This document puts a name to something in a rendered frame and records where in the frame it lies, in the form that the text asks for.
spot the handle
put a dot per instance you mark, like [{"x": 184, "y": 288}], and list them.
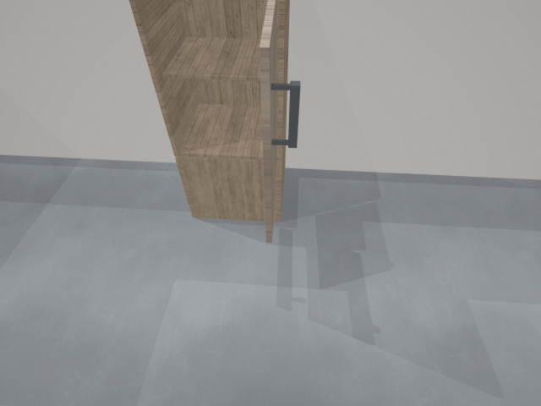
[{"x": 294, "y": 88}]

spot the cupboard door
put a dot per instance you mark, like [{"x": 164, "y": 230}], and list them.
[{"x": 268, "y": 75}]

